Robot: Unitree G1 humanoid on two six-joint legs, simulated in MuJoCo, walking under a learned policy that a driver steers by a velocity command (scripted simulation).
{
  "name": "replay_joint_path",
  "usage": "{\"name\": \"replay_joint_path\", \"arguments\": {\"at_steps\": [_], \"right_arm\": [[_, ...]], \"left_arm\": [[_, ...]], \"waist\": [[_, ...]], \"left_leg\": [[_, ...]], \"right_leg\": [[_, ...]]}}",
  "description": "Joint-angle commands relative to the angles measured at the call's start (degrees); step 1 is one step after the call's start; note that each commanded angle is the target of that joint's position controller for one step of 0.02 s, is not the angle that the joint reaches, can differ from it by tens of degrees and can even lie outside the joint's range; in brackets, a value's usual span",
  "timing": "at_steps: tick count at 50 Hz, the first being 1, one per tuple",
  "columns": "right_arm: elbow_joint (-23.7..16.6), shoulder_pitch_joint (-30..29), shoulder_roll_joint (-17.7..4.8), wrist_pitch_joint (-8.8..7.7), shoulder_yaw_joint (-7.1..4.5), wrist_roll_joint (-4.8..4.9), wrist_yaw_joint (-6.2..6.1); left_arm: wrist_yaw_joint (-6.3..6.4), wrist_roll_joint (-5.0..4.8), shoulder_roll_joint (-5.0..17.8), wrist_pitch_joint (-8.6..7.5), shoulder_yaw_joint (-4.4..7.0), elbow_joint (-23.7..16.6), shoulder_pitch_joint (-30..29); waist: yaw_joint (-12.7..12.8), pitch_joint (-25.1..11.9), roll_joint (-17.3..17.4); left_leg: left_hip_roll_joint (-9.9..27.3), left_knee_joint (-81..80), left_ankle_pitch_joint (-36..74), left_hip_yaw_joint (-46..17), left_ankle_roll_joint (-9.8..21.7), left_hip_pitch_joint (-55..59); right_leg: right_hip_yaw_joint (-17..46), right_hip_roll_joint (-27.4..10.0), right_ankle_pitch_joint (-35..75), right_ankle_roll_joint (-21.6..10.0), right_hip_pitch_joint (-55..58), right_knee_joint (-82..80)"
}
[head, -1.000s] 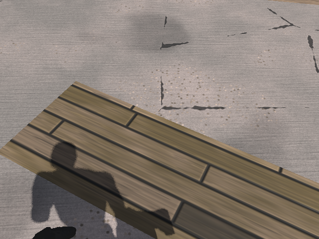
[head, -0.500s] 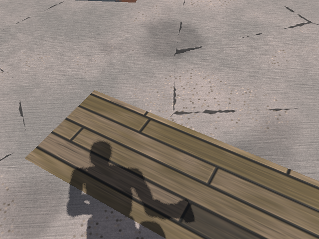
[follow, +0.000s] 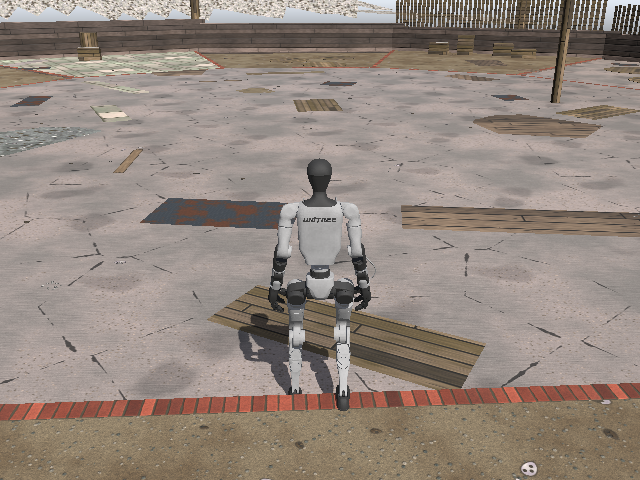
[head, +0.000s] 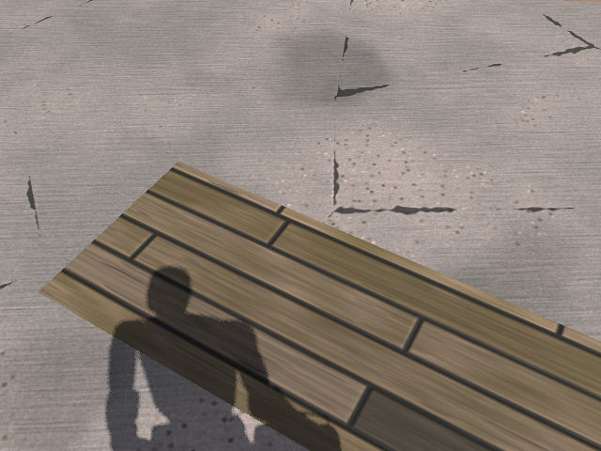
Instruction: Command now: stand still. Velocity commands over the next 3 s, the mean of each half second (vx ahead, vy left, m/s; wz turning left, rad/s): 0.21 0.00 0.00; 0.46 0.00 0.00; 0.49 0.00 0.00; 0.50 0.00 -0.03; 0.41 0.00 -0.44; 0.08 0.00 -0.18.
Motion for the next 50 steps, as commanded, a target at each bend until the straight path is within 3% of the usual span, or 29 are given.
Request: {"name": "replay_joint_path", "arguments": {"at_steps": [1,5,6,9,10,11,12,14,16,17,18,19,20,22,23,25,27,31,32,34,35,36,37,38,40,41,43,47,50], "right_arm": [[-0.61,3.97,-4.51,0.37,-1.05,-0.14,-0.88],[0.97,5.28,-4.72,0.87,-1.01,-0.29,-1.07],[1.71,6.80,-3.29,1.03,-0.64,-0.19,-1.04],[3.35,13.08,-4.70,1.20,-0.68,0.89,-1.03],[5.19,13.36,-11.66,0.70,-2.22,1.82,-0.96],[4.55,13.59,-12.20,0.12,-2.59,2.27,-1.10],[5.00,13.34,-10.47,-0.45,-2.01,1.60,-1.50],[3.37,7.58,-11.39,-1.41,-1.99,1.38,-1.74],[0.70,-1.63,-9.39,-1.93,-1.39,2.41,-1.54],[-1.17,-5.52,-6.02,-2.56,-0.40,3.02,-1.46],[-4.43,-12.07,-2.10,-4.23,0.88,3.24,-1.10],[-8.07,-19.35,-2.56,-6.59,0.83,4.17,-0.53],[-8.33,-23.00,-3.98,-8.50,0.12,5.18,0.04],[-5.01,-15.79,-3.82,-8.36,0.32,3.82,1.02],[-3.98,-12.40,-5.36,-7.47,-0.12,3.07,1.19],[-4.20,-11.22,-4.33,-5.50,0.24,2.40,2.12],[-5.55,-15.40,-2.98,-4.38,0.86,2.88,3.07],[-9.54,-24.50,-6.84,-5.17,0.04,3.63,3.76],[-8.58,-21.94,-7.60,-5.97,-0.33,3.23,4.23],[-2.61,-6.31,-8.57,-5.95,-1.54,2.48,4.61],[0.66,4.06,-9.09,-5.47,-1.98,1.18,4.33],[2.15,7.66,-10.35,-5.35,-0.88,-0.69,4.13],[1.27,7.98,-11.86,-4.79,-0.95,-1.24,3.50],[-0.17,4.48,-13.90,-5.33,-2.21,-0.55,2.61],[-1.96,-2.99,-11.50,-5.72,-1.26,0.19,1.73],[-2.93,-7.62,-10.68,-6.15,-0.66,0.72,1.75],[-2.30,-7.92,-10.28,-6.72,-0.45,0.73,1.46],[-0.24,-1.90,-11.99,-6.69,-1.05,1.03,-0.16],[1.18,2.17,-12.77,-6.42,-1.21,1.94,-0.17]], "left_arm": [[0.31,0.02,3.28,-0.32,1.34,-1.00,2.83],[0.40,-0.01,1.99,-0.48,1.71,0.02,2.88],[0.29,0.17,1.67,-0.46,1.81,1.08,3.81],[-0.10,0.02,0.96,-1.05,2.51,1.48,1.98],[-0.02,-1.35,-0.40,-1.35,2.26,0.05,4.69],[0.47,-1.57,2.09,-1.64,3.09,0.00,2.86],[0.63,-1.64,3.65,-1.82,3.77,-0.67,0.36],[0.98,-0.39,1.69,-2.13,3.89,0.31,3.08],[0.57,1.10,0.95,-2.59,4.19,3.50,10.97],[0.58,1.07,3.18,-2.98,4.96,5.50,16.71],[0.79,-0.18,9.45,-3.98,6.55,7.34,23.87],[1.17,0.09,12.88,-5.99,7.14,6.71,24.28],[0.94,0.84,9.34,-7.95,5.79,5.98,21.66],[-0.15,1.22,7.65,-8.00,4.65,5.08,16.59],[-0.38,1.16,7.12,-7.03,4.17,4.27,12.77],[-0.41,1.08,5.69,-5.54,3.11,3.36,8.13],[-0.07,-0.03,7.06,-5.44,3.33,3.29,7.40],[-0.07,-0.91,8.94,-6.07,4.14,5.20,11.45],[-0.27,-0.81,9.24,-5.65,4.29,5.95,13.25],[-0.82,-0.58,7.41,-5.35,4.03,6.73,13.74],[-1.53,-0.12,5.35,-6.07,3.92,6.08,11.08],[-1.64,0.50,2.32,-7.32,3.22,2.88,9.80],[-1.74,-0.97,3.61,-8.37,3.43,2.16,12.86],[-1.57,-3.00,7.13,-8.91,4.51,-0.56,10.62],[-0.36,-1.48,8.45,-8.19,5.13,-3.29,4.68],[-0.24,-0.50,8.22,-7.18,5.60,-3.01,4.63],[-0.33,0.37,6.50,-5.96,5.43,-3.93,2.71],[-1.09,1.20,4.80,-6.45,4.49,-7.58,-8.53],[-2.29,0.38,4.82,-6.36,3.98,-9.27,-16.08]], "waist": [[-0.02,0.84,2.85],[0.50,1.30,2.89],[0.09,0.53,2.39],[-1.92,2.66,3.81],[1.02,3.13,9.65],[-0.83,4.73,10.48],[-1.31,5.51,11.01],[1.70,3.79,10.29],[7.16,3.99,8.95],[9.58,5.76,2.00],[12.40,8.24,-11.17],[13.43,12.11,-19.38],[11.15,15.33,-12.17],[4.89,12.98,-4.95],[2.04,11.77,-2.60],[-0.49,9.55,-4.64],[0.37,9.46,-5.42],[3.36,9.76,-6.56],[2.71,7.42,-6.40],[-3.74,-0.78,-5.02],[-8.88,-3.98,2.00],[-8.16,-9.74,9.12],[-6.73,-12.33,10.73],[-6.25,-12.17,9.75],[-2.27,-6.61,5.42],[0.83,-1.16,0.55],[2.50,2.30,0.80],[-0.73,2.19,2.42],[-3.28,2.87,2.35]], "left_leg": [[3.15,-0.59,15.56,-2.63,1.64,13.38],[3.23,-1.04,10.66,-3.06,1.68,12.60],[2.25,-0.83,2.44,-2.60,1.19,12.98],[2.05,0.13,-22.98,-4.63,1.56,12.96],[10.46,-8.23,-43.16,-18.36,7.61,12.01],[14.66,-14.31,-53.15,-27.84,10.05,6.66],[16.00,-16.45,-54.57,-30.76,9.86,3.47],[13.72,-14.79,-51.13,-26.23,6.82,-3.19],[6.57,-9.11,-41.92,-11.46,2.13,-15.24],[0.84,1.84,-37.93,-3.35,-0.15,-19.35],[-2.64,19.08,-26.71,-1.09,-1.93,-31.40],[-4.78,28.16,-35.91,-8.22,-0.64,-46.68],[-2.65,34.49,-35.20,-15.91,0.58,-55.35],[-1.47,38.22,-27.84,-12.72,0.43,-53.12],[0.03,36.18,-19.19,-9.63,-0.02,-44.96],[-1.35,29.41,-0.82,-1.87,-0.46,-20.69],[-4.12,18.73,5.15,3.11,-0.97,-1.86],[-4.18,0.62,0.10,3.64,-1.21,-6.20],[-3.51,-4.74,3.17,3.42,-0.10,-4.57],[-1.70,-12.61,18.16,2.59,3.14,16.02],[4.11,-11.41,23.49,-3.09,7.17,33.10],[12.30,4.61,44.34,-9.30,8.12,44.44],[16.04,9.00,50.86,-12.61,12.15,45.78],[16.77,0.50,21.66,-15.98,16.44,42.86],[17.30,-9.81,-5.47,-24.59,16.67,30.51],[15.74,-13.21,-1.71,-22.21,16.07,19.05],[13.98,-14.48,3.89,-17.99,14.37,10.78],[8.16,-14.76,11.28,-8.80,10.61,9.19],[6.81,-15.30,7.24,-6.56,9.17,11.01]], "right_leg": [[2.50,-2.66,15.60,-2.26,-12.10,-10.81],[2.01,-2.68,13.23,-2.23,-12.16,-9.29],[1.52,-2.41,7.68,-2.40,-12.59,-8.35],[-0.96,0.14,-7.23,-4.37,-20.11,3.89],[-4.64,0.58,1.45,-2.77,-22.26,6.20],[-4.32,-0.34,5.15,-1.76,-21.28,11.30],[-3.52,-0.43,4.91,-2.14,-20.20,15.26],[-3.63,-0.44,2.22,-3.68,-13.37,13.26],[-5.55,0.87,3.75,-6.75,2.29,-1.86],[1.13,-0.71,-2.44,-9.29,4.98,-11.67],[21.48,-9.89,-2.39,-14.41,12.18,-25.98],[52.04,-19.41,4.54,-22.27,15.47,-39.55],[58.78,-23.02,12.02,-22.57,18.40,-38.67],[45.22,-22.81,27.21,-18.19,15.75,-30.54],[35.83,-20.39,25.49,-15.22,8.96,-28.74],[19.58,-13.07,19.29,-11.18,-9.71,-32.73],[8.78,-8.90,14.87,-8.15,-18.12,-36.68],[8.68,-8.99,35.41,-6.37,7.73,-29.40],[8.16,-8.69,45.17,-5.86,14.61,-22.43],[6.70,-7.27,53.79,-5.39,11.26,-2.71],[4.26,-2.71,32.49,-3.69,-4.68,16.48],[6.12,-2.33,5.30,-4.80,-18.83,30.59],[11.52,-1.64,5.31,-5.19,-24.63,32.16],[10.32,-3.15,16.75,-3.24,-29.05,23.27],[6.85,-7.57,24.21,-0.39,-31.25,22.08],[7.29,-8.92,28.28,1.56,-27.12,15.69],[7.46,-11.16,28.98,3.57,-23.10,5.24],[4.44,-8.92,42.25,2.15,-18.02,-15.89],[1.84,-5.37,48.90,0.56,-13.18,-27.07]]}}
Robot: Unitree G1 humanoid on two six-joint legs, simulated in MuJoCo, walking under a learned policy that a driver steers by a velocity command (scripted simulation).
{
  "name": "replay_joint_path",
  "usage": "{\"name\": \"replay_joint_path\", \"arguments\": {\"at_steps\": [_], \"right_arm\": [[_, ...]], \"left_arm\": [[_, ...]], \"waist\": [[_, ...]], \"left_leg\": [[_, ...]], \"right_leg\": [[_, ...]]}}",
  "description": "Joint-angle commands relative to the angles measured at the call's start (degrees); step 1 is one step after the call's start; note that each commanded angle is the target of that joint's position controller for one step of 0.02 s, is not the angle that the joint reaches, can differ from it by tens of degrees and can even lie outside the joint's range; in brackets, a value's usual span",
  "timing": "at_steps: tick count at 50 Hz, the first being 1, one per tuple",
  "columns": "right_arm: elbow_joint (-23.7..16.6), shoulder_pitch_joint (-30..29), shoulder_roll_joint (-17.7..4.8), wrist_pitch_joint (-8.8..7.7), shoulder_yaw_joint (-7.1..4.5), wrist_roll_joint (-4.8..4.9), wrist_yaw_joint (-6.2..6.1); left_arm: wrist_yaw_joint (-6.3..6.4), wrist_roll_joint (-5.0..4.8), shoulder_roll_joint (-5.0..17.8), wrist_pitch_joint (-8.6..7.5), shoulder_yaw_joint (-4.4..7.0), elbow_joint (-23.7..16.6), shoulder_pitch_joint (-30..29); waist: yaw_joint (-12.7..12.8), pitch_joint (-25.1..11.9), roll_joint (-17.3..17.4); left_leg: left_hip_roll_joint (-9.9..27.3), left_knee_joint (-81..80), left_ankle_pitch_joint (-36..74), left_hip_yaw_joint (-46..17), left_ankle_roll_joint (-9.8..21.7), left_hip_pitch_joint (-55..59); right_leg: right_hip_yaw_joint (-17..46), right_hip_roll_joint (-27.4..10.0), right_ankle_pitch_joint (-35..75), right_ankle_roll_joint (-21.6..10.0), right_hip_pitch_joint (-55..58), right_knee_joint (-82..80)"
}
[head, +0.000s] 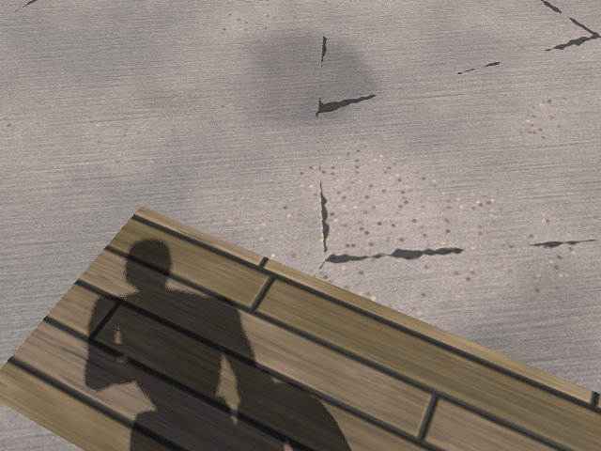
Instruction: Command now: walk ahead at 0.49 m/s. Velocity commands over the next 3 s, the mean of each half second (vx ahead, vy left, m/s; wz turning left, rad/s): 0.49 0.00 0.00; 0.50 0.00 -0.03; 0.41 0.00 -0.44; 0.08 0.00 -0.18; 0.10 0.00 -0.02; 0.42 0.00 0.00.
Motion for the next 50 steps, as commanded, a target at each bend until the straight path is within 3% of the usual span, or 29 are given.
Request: {"name": "replay_joint_path", "arguments": {"at_steps": [1,4,6,7,8,9,10,11,12,13,14,16,18,22,26,32,35,36,37,38,39,40,41,42,43,44,45,47,50], "right_arm": [[-2.75,0.07,-8.61,-0.88,-1.62,1.06,-0.42],[-1.28,2.82,-9.21,-0.28,-1.90,1.13,-0.46],[-1.52,1.63,-10.52,0.21,-2.30,0.74,-0.39],[-1.78,0.81,-10.43,0.42,-2.16,0.35,-0.21],[-2.68,-0.09,-9.27,0.53,-1.58,-0.44,-0.19],[-3.53,5.63,-4.51,-0.10,-0.09,-1.02,0.05],[-2.65,8.01,-3.66,-1.51,0.58,0.18,0.74],[-3.39,3.58,-8.48,-2.23,-0.75,1.43,0.86],[-5.06,-1.83,-9.62,-2.41,-0.95,1.78,0.58],[-5.59,-4.36,-9.13,-2.11,-1.16,1.12,0.07],[-5.45,-4.32,-8.89,-1.43,-1.63,0.34,-0.42],[-5.03,-2.17,-6.40,-0.26,-1.50,0.05,-0.42],[-5.66,-4.01,-5.98,0.08,-1.61,0.03,-0.47],[-8.11,-12.34,-6.14,0.02,-2.03,-0.58,-0.36],[-9.93,-19.25,-5.05,-0.23,-1.59,-0.35,0.39],[-13.70,-29.18,-4.76,-1.14,-0.52,0.36,2.03],[-14.21,-27.62,-6.16,-1.83,-0.71,0.64,2.92],[-13.31,-23.93,-7.48,-1.96,-1.34,0.53,2.92],[-10.81,-15.83,-9.41,-1.97,-2.47,0.43,2.70],[-7.65,-4.29,-12.83,-1.91,-3.84,-0.05,2.19],[-6.33,3.99,-18.23,-1.37,-5.16,-1.26,1.56],[-5.83,4.18,-14.96,-0.99,-3.85,-0.58,1.67],[-6.51,-0.44,-11.36,-0.83,-2.73,-0.08,1.66],[-7.80,-5.25,-9.13,-0.81,-2.09,-0.05,1.66],[-8.30,-8.85,-7.83,-1.02,-1.63,-0.48,1.99],[-8.43,-10.44,-6.46,-1.45,-1.16,-0.95,2.14],[-8.11,-10.83,-5.98,-1.61,-1.00,-1.23,2.21],[-6.89,-9.58,-7.12,-2.20,-1.34,-1.23,2.03],[-5.19,-6.68,-9.01,-2.46,-1.83,-1.69,0.99]], "left_arm": [[-1.24,-0.55,1.20,-0.34,-0.45,-4.38,-5.87],[-2.41,-0.72,2.89,-0.45,-0.32,-6.33,-9.19],[-2.71,-0.59,4.99,-0.42,0.40,-6.01,-6.27],[-2.59,-0.49,7.12,-0.41,1.50,-4.25,-0.19],[-2.29,-0.38,10.03,-0.36,2.79,-1.02,11.22],[-2.03,0.69,15.50,-0.39,3.91,0.44,20.27],[-2.38,0.05,14.11,-0.20,3.29,1.27,23.18],[-2.36,-0.34,10.90,-0.32,2.26,0.38,18.01],[-2.17,-0.35,8.72,-0.35,1.51,-1.02,11.84],[-2.35,0.07,7.50,-0.52,1.00,-1.48,7.33],[-2.55,0.58,6.05,-0.85,0.64,-1.55,5.06],[-2.74,0.66,5.23,-1.31,0.34,-0.58,5.04],[-2.43,0.52,6.69,-1.55,0.63,0.57,7.01],[-1.06,0.14,8.08,-0.92,0.71,2.91,11.70],[-0.50,-0.32,8.32,-0.63,0.47,5.04,15.46],[-0.37,-0.52,9.41,0.40,0.71,8.65,21.10],[-0.12,-0.70,10.64,1.19,1.12,9.23,20.54],[-0.09,-0.78,11.28,1.38,1.25,9.06,19.32],[-0.15,-0.87,10.96,1.59,1.05,8.74,17.80],[-0.26,-0.37,9.82,1.44,0.48,7.63,16.18],[-0.68,0.07,4.73,0.41,-1.05,6.31,20.06],[-1.04,-0.65,4.15,-0.90,-1.51,7.22,21.65],[-1.35,-2.01,9.34,-1.71,-0.06,6.22,17.41],[-1.24,-2.49,10.01,-1.93,0.13,5.19,13.40],[-0.75,-1.88,9.06,-1.71,0.30,4.72,11.14],[-0.31,-0.99,8.62,-1.04,0.79,4.65,11.04],[-0.26,-1.00,7.05,-0.22,0.72,5.08,12.77],[-0.10,-1.09,4.88,1.08,0.44,4.96,13.32],[-0.04,-0.83,5.43,1.71,0.67,2.93,8.52]], "waist": [[-0.03,0.62,4.88],[0.10,2.18,4.90],[2.69,0.37,5.86],[6.06,-3.26,5.99],[10.72,-9.95,4.46],[10.36,-19.85,-6.77],[10.13,-27.15,-14.47],[9.67,-18.89,-9.63],[8.21,-11.04,-5.19],[5.93,-5.80,-0.57],[3.81,-4.16,-0.59],[1.76,-4.18,-2.16],[1.59,-2.96,-1.83],[3.39,-0.32,-0.87],[5.56,1.37,-1.60],[8.60,4.40,-1.22],[6.56,2.61,-2.98],[4.28,0.04,-4.08],[0.00,-4.70,-3.86],[-4.73,-12.04,-2.55],[-4.63,-20.90,9.29],[-3.80,-25.38,16.06],[-3.59,-16.85,12.34],[-2.10,-10.56,8.82],[-0.21,-5.80,4.90],[1.67,-3.81,5.22],[3.09,-3.34,6.15],[4.00,-2.05,6.32],[3.11,-0.09,5.10]], "left_leg": [[15.39,-5.57,21.57,-8.13,8.44,-1.82],[18.59,-3.54,21.23,-9.13,7.46,4.67],[18.68,0.81,30.11,-8.17,6.14,6.07],[16.55,8.11,37.95,-6.33,5.02,5.03],[13.08,21.56,36.39,-3.83,3.20,-2.50],[5.42,44.93,13.10,-0.45,-0.54,-23.11],[0.88,57.45,-17.42,-6.95,-1.30,-33.00],[4.18,61.65,-15.42,-9.13,-0.65,-39.08],[7.27,59.83,-10.20,-7.13,-0.01,-39.83],[9.96,56.02,-5.75,-5.81,-0.16,-37.28],[11.91,52.07,-3.20,-6.15,-0.12,-33.39],[12.91,48.25,-0.63,-6.04,-0.23,-28.43],[13.21,44.15,3.53,-5.47,-0.84,-30.34],[12.89,32.15,15.56,-5.05,-2.58,-36.15],[11.22,22.30,23.47,-3.51,-2.78,-34.28],[9.49,13.87,16.89,-1.79,-1.88,-37.62],[7.54,11.04,10.62,-0.18,0.35,-31.42],[5.60,10.48,9.40,1.49,1.41,-24.52],[3.87,8.77,11.39,2.88,3.04,-12.89],[8.56,11.43,14.05,-2.18,6.13,5.40],[23.70,10.72,9.69,-24.94,13.76,28.65],[29.06,2.62,5.64,-41.95,17.62,31.75],[26.44,1.35,2.29,-34.51,14.81,24.82],[23.79,-0.22,3.76,-25.93,12.54,15.85],[21.17,-2.80,6.65,-20.86,11.14,7.16],[19.12,-4.65,10.02,-17.50,10.02,1.74],[18.35,-6.34,11.18,-14.88,9.70,-1.34],[18.06,-8.48,14.94,-10.68,9.82,-4.46],[17.81,-9.64,20.38,-5.70,9.12,-3.64]], "right_leg": [[-2.16,2.83,6.68,-1.46,6.49,-9.09],[-1.37,3.31,3.10,-3.90,5.71,-12.73],[-2.90,5.26,-1.53,-5.54,12.74,-14.07],[-4.35,7.09,-2.50,-6.96,21.99,-14.33],[-1.97,5.19,0.51,-9.18,38.41,-11.65],[19.42,-8.79,-2.50,-16.65,62.23,-12.65],[41.46,-15.89,-11.69,-21.83,68.36,-23.63],[37.48,-14.25,-17.42,-18.96,62.31,-26.03],[28.91,-12.08,-15.90,-16.61,52.38,-27.45],[22.53,-9.98,-9.92,-15.55,42.30,-29.24],[18.24,-7.77,-5.60,-14.37,36.21,-30.90],[13.79,-5.70,-3.28,-13.98,31.37,-33.98],[10.66,-5.00,-1.52,-14.30,31.04,-36.20],[6.84,-4.11,2.12,-13.05,33.99,-37.57],[3.49,-2.81,0.94,-11.36,35.18,-37.56],[4.17,-6.50,4.53,-12.25,46.11,-33.40],[4.14,-7.81,16.14,-11.09,48.70,-28.47],[3.31,-7.19,26.26,-10.43,48.12,-24.71],[1.20,-4.91,34.29,-9.23,45.98,-16.87],[-0.69,-2.24,29.24,-7.35,35.94,-3.79],[-4.48,6.22,3.28,-2.94,12.58,18.51],[2.42,10.13,-30.68,-2.69,3.43,29.58],[4.34,6.11,-28.68,-3.48,-1.77,33.74],[2.37,3.00,-23.59,-3.99,-1.73,32.15],[1.08,1.01,-19.25,-3.75,0.18,28.00],[1.37,-0.67,-16.42,-3.57,3.39,24.51],[1.52,-1.33,-14.78,-3.30,6.05,23.16],[1.30,-1.98,-12.56,-2.50,6.35,20.50],[2.55,-1.48,-4.35,-1.63,1.42,13.30]]}}
Over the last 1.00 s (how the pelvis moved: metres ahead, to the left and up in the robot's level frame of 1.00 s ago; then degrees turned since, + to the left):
0.31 0.03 -0.02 0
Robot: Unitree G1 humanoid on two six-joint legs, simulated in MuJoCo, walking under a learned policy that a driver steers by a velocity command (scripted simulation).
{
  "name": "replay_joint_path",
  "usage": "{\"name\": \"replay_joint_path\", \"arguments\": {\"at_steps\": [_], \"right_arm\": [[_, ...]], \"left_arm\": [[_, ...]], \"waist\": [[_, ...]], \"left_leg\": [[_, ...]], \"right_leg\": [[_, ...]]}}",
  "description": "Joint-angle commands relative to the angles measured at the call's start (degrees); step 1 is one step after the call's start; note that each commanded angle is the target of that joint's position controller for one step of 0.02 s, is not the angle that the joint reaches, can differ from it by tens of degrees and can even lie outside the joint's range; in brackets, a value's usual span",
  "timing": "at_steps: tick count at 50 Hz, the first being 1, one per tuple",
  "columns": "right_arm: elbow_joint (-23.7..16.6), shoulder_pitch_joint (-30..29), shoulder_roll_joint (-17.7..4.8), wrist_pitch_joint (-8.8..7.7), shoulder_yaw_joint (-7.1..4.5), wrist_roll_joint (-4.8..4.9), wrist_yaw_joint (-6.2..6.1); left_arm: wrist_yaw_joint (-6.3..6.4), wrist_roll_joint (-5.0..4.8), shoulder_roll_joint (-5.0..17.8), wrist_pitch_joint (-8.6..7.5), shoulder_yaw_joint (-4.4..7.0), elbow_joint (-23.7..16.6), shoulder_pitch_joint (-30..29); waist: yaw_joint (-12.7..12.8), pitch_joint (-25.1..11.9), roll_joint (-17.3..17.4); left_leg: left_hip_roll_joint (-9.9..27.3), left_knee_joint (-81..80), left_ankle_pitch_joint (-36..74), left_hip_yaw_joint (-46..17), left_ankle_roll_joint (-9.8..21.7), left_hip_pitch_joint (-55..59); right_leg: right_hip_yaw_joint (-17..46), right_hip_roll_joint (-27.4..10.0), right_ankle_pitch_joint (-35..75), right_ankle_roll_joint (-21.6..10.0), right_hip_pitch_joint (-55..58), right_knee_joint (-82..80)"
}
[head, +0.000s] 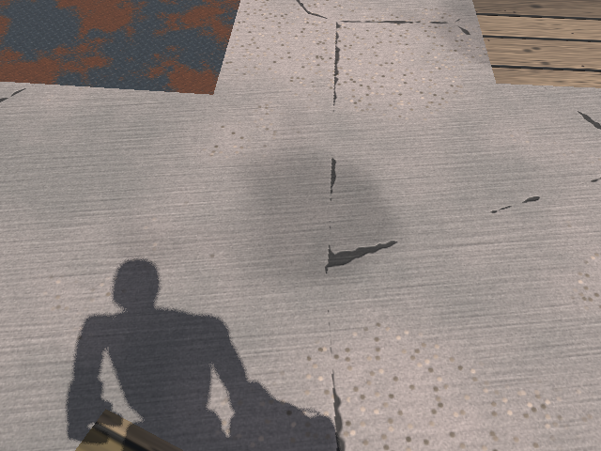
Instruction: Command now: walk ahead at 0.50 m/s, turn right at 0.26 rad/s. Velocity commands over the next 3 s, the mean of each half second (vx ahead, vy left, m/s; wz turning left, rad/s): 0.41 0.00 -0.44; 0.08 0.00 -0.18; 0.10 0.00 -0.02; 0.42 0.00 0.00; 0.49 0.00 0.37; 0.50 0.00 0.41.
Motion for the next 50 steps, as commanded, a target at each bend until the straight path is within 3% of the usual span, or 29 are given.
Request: {"name": "replay_joint_path", "arguments": {"at_steps": [1,6,11,13,14,15,16,17,18,19,20,21,23,25,27,30,35,37,38,39,40,41,42,43,45,47,50], "right_arm": [[-2.59,-1.58,-8.01,-1.21,-1.50,-0.26,-1.00],[-1.43,1.35,-8.91,-1.04,-1.33,0.34,-1.75],[-0.13,4.83,-10.15,1.08,-1.80,0.90,-2.16],[-1.04,3.36,-11.77,1.92,-2.25,1.08,-2.64],[-1.69,2.40,-12.56,2.52,-2.47,0.97,-3.09],[-2.43,1.32,-12.76,3.20,-2.49,0.85,-3.57],[-3.69,0.99,-12.67,3.06,-2.28,0.89,-3.94],[-6.30,6.44,-5.45,1.46,-0.10,-1.42,-2.90],[-6.80,5.87,-7.13,-0.87,0.35,-0.28,-1.85],[-8.19,0.10,-10.43,-1.83,-0.79,1.85,-1.32],[-9.36,-2.80,-10.00,-1.91,-0.58,2.26,-1.61],[-9.05,-3.64,-9.84,-1.28,-0.91,1.38,-2.31],[-9.62,-1.95,-10.17,0.93,-1.60,0.71,-3.01],[-9.48,0.61,-8.03,2.26,-1.27,0.55,-3.42],[-9.99,-0.26,-7.32,2.75,-1.10,0.25,-3.80],[-10.87,-3.58,-7.01,3.25,-0.87,0.34,-3.69],[-12.16,-8.49,-7.92,3.52,-1.07,0.73,-3.08],[-12.24,-8.15,-8.00,3.05,-1.21,0.55,-2.69],[-11.84,-6.80,-7.44,2.62,-1.14,0.39,-2.43],[-11.64,-5.90,-8.04,2.18,-1.18,-0.21,-2.33],[-11.91,-4.98,-11.53,1.99,-1.73,-1.00,-2.65],[-12.14,-6.30,-12.45,2.57,-1.79,-1.09,-2.96],[-11.56,-6.73,-8.07,3.02,-0.83,-0.59,-2.78],[-11.82,-8.33,-6.34,3.13,-0.27,-0.35,-2.37],[-12.45,-9.91,-7.45,3.16,-0.50,-0.10,-1.76],[-11.69,-8.35,-8.33,2.81,-0.76,0.02,-1.71],[-11.04,-7.58,-7.20,2.85,-0.54,0.25,-2.17]], "left_arm": [[-0.09,0.21,2.28,0.29,0.56,-2.84,0.72],[-1.63,0.15,0.92,0.07,-0.49,-6.28,-8.22],[-3.80,-0.01,1.02,0.08,-1.09,-10.92,-14.54],[-4.54,0.02,2.43,0.22,-0.54,-11.96,-12.98],[-4.68,0.35,3.88,0.37,0.22,-11.64,-9.38],[-4.62,0.48,6.21,0.32,1.58,-9.80,-1.23],[-3.80,0.87,10.43,0.28,3.37,-8.12,7.32],[-2.64,1.67,17.18,0.46,4.49,-8.36,9.94],[-2.45,1.60,15.09,0.49,3.62,-10.02,10.97],[-2.23,1.86,12.27,0.70,2.82,-10.84,8.43],[-1.98,0.90,9.58,0.68,2.29,-11.57,4.31],[-1.83,0.29,8.23,0.87,1.89,-12.26,1.07],[-1.56,1.35,7.18,1.24,1.40,-13.38,-2.01],[-1.51,1.82,7.98,1.02,1.55,-13.47,-2.42],[-0.97,1.67,8.50,1.20,1.57,-13.00,-1.68],[-0.18,1.36,8.16,2.17,1.15,-12.53,-1.74],[-0.17,2.09,7.30,2.88,0.23,-10.95,-0.98],[-0.28,1.86,6.44,3.01,-0.32,-10.39,-1.12],[-0.22,1.44,5.68,3.06,-0.76,-10.27,-1.80],[-0.18,1.47,4.60,2.84,-1.24,-9.80,-0.23],[-0.23,2.72,3.23,2.28,-1.74,-9.85,2.95],[-0.32,2.96,2.64,1.91,-1.67,-8.75,8.11],[-0.11,2.83,3.37,2.25,-1.77,-9.10,5.98],[0.06,2.48,4.48,2.99,-1.49,-9.45,3.16],[0.19,2.42,5.24,4.77,-1.12,-8.90,1.38],[0.04,2.30,4.98,5.33,-1.14,-8.80,0.89],[0.08,2.11,4.35,4.64,-1.16,-8.03,1.02]], "waist": [[1.32,-0.12,5.34],[-1.64,2.16,4.70],[-2.95,3.89,4.19],[-0.91,1.58,6.20],[1.35,-0.62,7.70],[5.58,-4.71,7.61],[9.55,-9.56,4.95],[4.77,-17.66,-10.37],[6.43,-29.23,-8.54],[7.60,-24.47,-3.55],[6.08,-16.78,0.26],[3.92,-10.97,4.26],[0.17,-7.90,2.94],[-1.12,-8.29,0.58],[-0.89,-9.40,-0.93],[0.34,-10.49,-2.53],[2.53,-7.69,-4.12],[1.98,-7.01,-4.44],[0.60,-6.79,-4.04],[0.23,-6.75,-2.39],[2.44,-9.02,3.08],[5.73,-10.39,11.49],[4.57,-11.29,13.97],[4.04,-9.78,12.66],[2.94,-5.87,9.08],[2.10,-4.50,6.42],[1.45,-5.24,4.78]], "left_leg": [[16.17,-9.08,14.99,-7.31,7.70,0.62],[15.71,-10.39,14.50,-0.96,5.17,4.16],[19.69,-4.60,23.55,1.55,4.34,16.50],[19.93,1.61,39.91,3.45,3.16,17.69],[19.36,8.26,51.02,4.42,2.26,17.27],[17.53,19.31,56.19,5.60,0.69,14.72],[14.54,34.31,45.74,6.00,-2.29,3.75],[4.36,57.84,-8.04,5.02,-6.87,-22.14],[-1.15,69.53,-29.73,-7.53,-7.36,-29.87],[3.19,69.49,-25.88,-11.36,-6.15,-33.03],[5.89,64.40,-21.46,-10.21,-5.63,-34.11],[7.46,60.13,-19.04,-9.01,-6.19,-32.48],[8.77,55.02,-16.53,-8.72,-6.82,-24.96],[8.15,49.68,-13.71,-7.49,-7.91,-22.15],[7.68,43.69,-9.31,-7.07,-8.70,-21.92],[7.72,35.55,-1.42,-7.19,-9.01,-19.92],[6.96,24.71,-0.69,-7.57,-8.20,-16.50],[6.10,19.19,-2.44,-7.03,-6.83,-13.82],[5.61,12.69,1.76,-6.31,-5.64,-9.96],[7.17,6.92,11.96,-8.06,-4.21,-4.66],[14.01,8.53,28.58,-14.15,-1.77,2.12],[19.27,10.49,34.45,-18.46,4.19,6.13],[20.87,8.38,25.01,-21.36,7.43,2.00],[17.94,7.64,17.72,-19.86,5.71,-1.16],[11.86,8.85,7.41,-13.40,0.68,-4.56],[9.58,10.03,4.76,-10.89,-1.46,-4.92],[8.82,12.18,9.59,-9.79,-1.45,-2.17]], "right_leg": [[2.78,-0.99,9.35,0.49,-3.54,-6.24],[-0.41,1.28,19.34,-0.59,-1.73,-20.65],[-3.37,2.72,10.93,-2.47,-6.37,-25.60],[-6.87,5.52,4.85,-4.17,-0.66,-26.05],[-8.79,7.97,2.23,-5.09,4.79,-25.90],[-9.85,10.70,4.78,-6.48,14.95,-28.89],[-3.69,8.38,15.76,-9.14,31.21,-31.82],[21.37,-8.38,38.31,-19.31,56.09,-28.14],[39.40,-15.78,43.13,-26.68,63.71,-34.67],[29.57,-12.50,46.33,-23.03,59.21,-34.84],[21.75,-9.49,44.28,-19.86,50.65,-35.42],[17.65,-6.96,41.61,-17.72,41.00,-37.41],[14.08,-4.61,39.93,-16.70,28.28,-40.76],[10.39,-3.26,44.12,-16.51,23.58,-41.57],[8.09,-2.27,45.20,-15.55,22.93,-41.28],[6.41,-0.93,38.38,-13.23,23.06,-41.02],[9.41,-2.09,24.92,-12.07,23.95,-40.22],[11.10,-2.48,23.52,-11.35,24.79,-37.28],[11.12,-1.51,21.38,-9.89,24.19,-35.29],[11.08,0.54,17.10,-7.28,22.75,-33.79],[8.82,4.60,8.66,-4.31,19.97,-29.55],[4.44,9.46,-8.13,-1.50,15.22,-26.39],[2.51,8.12,-10.08,0.40,18.02,-26.95],[2.54,7.10,-6.86,0.72,20.80,-29.09],[3.23,7.36,-1.62,-0.21,21.59,-31.97],[4.21,6.83,0.92,-1.49,21.89,-33.17],[4.66,6.35,4.70,-1.69,21.87,-33.19]]}}
Over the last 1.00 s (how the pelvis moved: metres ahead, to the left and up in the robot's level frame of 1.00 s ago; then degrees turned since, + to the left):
0.55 0.01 0.01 -2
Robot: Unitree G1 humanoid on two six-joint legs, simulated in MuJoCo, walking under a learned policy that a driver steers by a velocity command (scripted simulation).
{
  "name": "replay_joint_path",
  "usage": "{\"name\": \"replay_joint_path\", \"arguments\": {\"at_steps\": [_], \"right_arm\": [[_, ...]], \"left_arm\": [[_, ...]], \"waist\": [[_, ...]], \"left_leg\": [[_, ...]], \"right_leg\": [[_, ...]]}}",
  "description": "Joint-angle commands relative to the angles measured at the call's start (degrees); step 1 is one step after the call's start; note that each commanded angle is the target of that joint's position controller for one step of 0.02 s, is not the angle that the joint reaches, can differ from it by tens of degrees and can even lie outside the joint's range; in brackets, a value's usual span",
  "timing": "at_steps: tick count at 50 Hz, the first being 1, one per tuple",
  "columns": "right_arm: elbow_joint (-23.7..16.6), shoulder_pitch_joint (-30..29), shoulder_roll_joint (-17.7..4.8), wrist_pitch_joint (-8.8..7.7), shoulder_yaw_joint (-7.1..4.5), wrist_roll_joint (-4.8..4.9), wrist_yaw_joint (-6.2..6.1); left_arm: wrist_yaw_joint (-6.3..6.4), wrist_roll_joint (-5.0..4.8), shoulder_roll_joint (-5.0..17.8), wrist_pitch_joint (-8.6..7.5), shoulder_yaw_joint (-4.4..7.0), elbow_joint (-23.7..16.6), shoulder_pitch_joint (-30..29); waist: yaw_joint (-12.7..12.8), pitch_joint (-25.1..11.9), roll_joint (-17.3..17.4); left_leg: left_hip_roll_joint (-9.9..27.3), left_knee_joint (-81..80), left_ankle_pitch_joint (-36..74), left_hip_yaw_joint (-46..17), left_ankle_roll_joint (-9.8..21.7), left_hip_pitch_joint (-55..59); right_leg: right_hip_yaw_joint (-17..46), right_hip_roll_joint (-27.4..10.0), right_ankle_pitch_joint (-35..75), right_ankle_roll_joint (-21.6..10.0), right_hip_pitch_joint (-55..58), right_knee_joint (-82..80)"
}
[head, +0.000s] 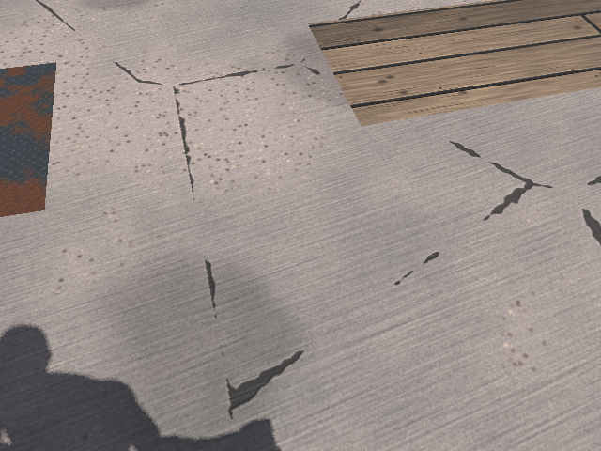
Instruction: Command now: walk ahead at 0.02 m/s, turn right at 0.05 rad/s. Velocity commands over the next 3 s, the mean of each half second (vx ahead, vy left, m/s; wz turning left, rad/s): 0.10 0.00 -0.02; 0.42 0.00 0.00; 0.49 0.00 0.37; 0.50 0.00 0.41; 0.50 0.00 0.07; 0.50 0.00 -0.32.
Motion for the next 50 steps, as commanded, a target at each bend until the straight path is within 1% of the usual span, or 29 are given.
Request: {"name": "replay_joint_path", "arguments": {"at_steps": [1,5,13,14,16,17,19,20,22,23,24,25,26,27,28,29,30,31,32,34,36,39,42,44,46,47,48,49,50], "right_arm": [[-2.80,-0.57,-7.23,-0.57,-1.77,0.28,-0.53],[-2.19,-1.26,-6.96,0.09,-1.81,0.38,-0.76],[0.55,-1.81,-6.54,0.65,-1.84,0.38,-0.73],[1.48,-0.89,-6.02,0.75,-1.72,0.33,-0.69],[2.24,-0.62,-7.12,0.92,-2.15,1.04,-0.81],[2.25,-0.64,-7.18,0.61,-2.15,1.35,-0.88],[2.02,-1.14,-6.48,-1.08,-1.94,1.95,-0.73],[1.78,-1.78,-5.96,-2.19,-1.85,2.09,-0.46],[1.20,-3.31,-4.82,-4.19,-1.70,2.28,0.31],[1.22,-2.61,-4.93,-4.88,-1.69,2.55,0.72],[1.94,-0.83,-5.60,-5.35,-1.87,2.57,1.09],[3.37,2.63,-6.11,-5.58,-2.16,2.55,1.37],[5.43,7.75,-7.09,-5.67,-2.63,2.49,1.49],[7.58,14.24,-11.18,-5.81,-4.03,2.47,1.53],[9.13,21.39,-15.58,-5.54,-5.31,1.94,1.86],[8.76,19.81,-11.43,-5.44,-3.75,1.21,2.14],[7.82,16.61,-8.91,-5.41,-2.85,0.96,2.27],[6.90,14.75,-7.75,-5.27,-2.35,0.91,2.29],[6.58,13.32,-7.06,-4.97,-1.81,1.09,2.30],[7.07,14.00,-6.23,-4.11,-1.20,1.03,1.92],[7.54,15.52,-7.70,-3.45,-1.33,0.98,1.03],[7.50,15.87,-9.86,-3.04,-1.63,0.84,-0.07],[8.35,18.13,-10.63,-3.18,-1.88,1.48,-0.18],[8.84,18.34,-10.38,-3.13,-2.02,1.96,-0.17],[8.78,17.67,-10.99,-2.79,-2.40,1.93,-0.16],[8.54,17.03,-11.70,-2.57,-2.65,1.78,-0.15],[8.29,16.35,-11.87,-2.21,-2.70,1.57,-0.14],[7.72,15.89,-11.00,-1.86,-2.33,1.13,-0.17],[6.10,17.14,-8.33,-1.88,-1.24,-0.12,-0.17]], "left_arm": [[0.25,-0.18,6.23,-0.94,1.77,-2.25,0.81],[0.47,-0.31,5.66,-1.22,1.82,-0.98,1.11],[1.02,-0.38,5.75,-1.42,1.88,1.96,1.98],[1.04,-0.41,5.40,-1.39,1.84,2.96,3.30],[1.17,-1.09,6.64,-1.38,2.28,3.61,3.96],[1.23,-1.39,6.84,-1.75,2.31,3.43,4.21],[1.24,-2.02,7.06,-3.31,2.32,3.44,5.79],[1.14,-2.21,7.68,-4.16,2.51,3.78,6.88],[0.78,-2.22,9.67,-5.21,3.15,4.41,8.58],[0.58,-2.25,10.34,-5.44,3.31,4.23,7.58],[0.40,-2.37,9.54,-5.54,3.12,3.73,6.21],[0.23,-2.39,8.87,-5.50,2.94,3.13,4.52],[0.15,-2.43,8.05,-5.49,2.67,1.78,1.45],[0.25,-2.42,6.14,-6.09,2.12,-0.16,-1.36],[0.44,-2.06,5.54,-7.10,2.08,-1.27,-1.17],[0.25,-2.48,7.36,-7.68,2.48,-1.43,-0.67],[-0.12,-3.19,7.14,-7.73,2.54,-0.91,0.34],[-0.42,-3.34,6.36,-7.58,2.36,-0.57,0.29],[-0.63,-2.98,6.06,-7.38,2.51,-0.77,-0.71],[-1.13,-2.05,5.11,-6.76,2.66,-1.24,-2.16],[-1.41,-1.65,3.67,-6.36,2.26,-2.44,-5.24],[-1.63,-1.78,1.72,-6.39,1.19,-4.99,-12.16],[-2.11,-2.29,2.94,-6.34,1.11,-6.43,-16.13],[-2.51,-2.47,4.13,-6.42,1.29,-7.39,-17.59],[-2.90,-2.37,5.77,-6.69,1.81,-7.60,-16.76],[-2.89,-2.25,7.02,-6.77,2.40,-7.10,-14.33],[-2.66,-2.17,8.64,-6.71,3.37,-5.48,-8.55],[-2.22,-2.26,10.84,-6.52,4.65,-2.46,1.39],[-1.49,-1.39,15.11,-6.32,5.66,-0.54,11.98]], "waist": [[-0.28,-4.70,2.60],[-0.41,-3.93,0.79],[-0.26,-1.70,0.48],[-0.10,-2.59,0.40],[-0.07,0.85,-0.20],[0.06,3.37,-0.42],[0.81,6.96,-1.09],[1.22,7.41,-2.58],[1.62,7.04,-7.96],[0.63,7.53,-9.79],[-0.51,6.98,-8.89],[-2.32,5.38,-7.76],[-4.67,3.83,-5.14],[-6.69,2.04,4.21],[-8.70,-1.06,16.26],[-6.59,-0.06,13.05],[-4.31,2.08,7.64],[-3.40,2.35,4.76],[-2.71,3.59,3.23],[-2.51,3.15,5.37],[-3.13,3.56,5.29],[-4.39,4.87,5.06],[-5.17,6.06,6.28],[-4.42,6.92,6.27],[-2.67,5.59,6.30],[-0.95,3.32,6.94],[2.34,-0.70,7.24],[6.83,-6.63,6.69],[9.38,-15.46,-1.49]], "left_leg": [[4.60,-2.60,15.20,-4.47,3.31,8.94],[4.04,-2.16,14.60,-4.11,3.58,9.49],[2.98,-3.42,11.08,-3.61,3.00,9.24],[2.22,-3.74,4.90,-2.95,3.00,9.46],[0.19,-3.13,-14.73,-1.94,3.72,6.23],[0.12,-3.32,-21.45,-2.59,4.36,3.40],[0.48,-2.27,-24.08,-3.70,5.44,-1.14],[0.15,-0.21,-21.15,-3.00,5.40,-3.38],[-1.66,6.61,-11.67,0.98,4.67,-7.66],[-1.21,6.75,-9.15,0.98,5.22,-8.03],[-0.64,4.68,-7.99,0.64,5.86,-5.63],[-0.57,1.80,-6.75,0.34,6.47,-0.35],[0.01,-2.00,-5.67,-1.95,7.41,7.35],[4.96,-8.27,-4.41,-13.30,10.54,17.82],[15.72,-15.85,0.15,-32.92,16.55,30.63],[20.31,-16.83,4.39,-38.03,17.91,31.85],[19.94,-15.94,5.77,-33.65,16.77,29.73],[18.30,-16.71,6.91,-28.15,15.45,28.04],[16.75,-17.97,9.93,-23.17,14.09,25.82],[13.04,-20.20,14.29,-15.92,11.96,22.64],[11.57,-21.93,17.58,-11.84,11.97,20.86],[9.96,-23.93,16.58,-7.50,11.16,15.70],[11.26,-25.24,13.63,-6.75,11.22,14.28],[13.17,-24.37,15.36,-6.72,10.61,17.42],[14.45,-21.06,22.58,-6.16,9.51,21.02],[14.30,-17.25,31.82,-5.37,8.90,22.11],[12.88,-9.87,41.52,-3.76,7.90,21.77],[10.17,1.72,43.21,-1.91,6.29,16.82],[6.01,21.11,23.18,-0.39,4.64,2.76]], "right_leg": [[3.00,-3.99,12.87,-1.45,-2.59,-4.10],[3.01,-4.05,13.11,-0.98,-2.56,-4.48],[2.97,-4.32,11.13,-0.57,-2.12,-5.79],[2.63,-3.96,5.17,-0.77,-1.70,-6.66],[2.76,-3.28,-12.18,-2.75,-5.00,-7.32],[3.97,-3.94,-18.63,-3.97,-6.63,-8.05],[7.76,-6.43,-23.53,-6.17,-6.84,-10.06],[10.98,-8.48,-23.55,-7.49,-4.77,-11.58],[20.45,-14.45,-21.58,-10.82,0.97,-16.53],[23.75,-16.97,-17.00,-12.12,1.79,-17.00],[22.68,-16.91,-10.64,-11.75,1.80,-15.52],[19.19,-15.22,-4.43,-10.20,0.58,-12.95],[13.29,-11.45,2.43,-7.62,-3.37,-7.99],[3.26,-3.85,11.66,-3.41,-11.42,6.31],[-2.26,1.19,3.02,0.25,-24.55,24.79],[1.11,-0.26,-11.62,-0.11,-32.70,34.08],[2.57,-3.50,-9.15,-1.48,-34.78,38.19],[1.56,-5.77,-4.77,-2.24,-35.28,38.10],[0.45,-7.73,-0.98,-2.31,-35.11,35.27],[-1.94,-9.08,4.02,-1.12,-31.03,29.61],[-4.20,-8.61,8.02,0.79,-30.09,23.21],[-5.87,-6.95,16.03,2.06,-24.79,9.28],[-6.15,-5.58,20.78,1.76,-20.05,2.61],[-4.87,-5.82,20.57,0.26,-20.35,0.06],[-4.88,-5.19,18.12,-1.57,-17.87,-1.69],[-5.88,-3.86,16.56,-2.60,-13.51,-1.86],[-7.20,-2.19,15.52,-4.06,-5.46,-2.13],[-6.84,-2.34,15.50,-5.90,7.88,-1.85],[7.82,-14.80,13.03,-9.70,26.34,-0.80]]}}
Over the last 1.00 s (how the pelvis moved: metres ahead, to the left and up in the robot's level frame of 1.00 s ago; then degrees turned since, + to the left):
0.36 -0.05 -0.01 -19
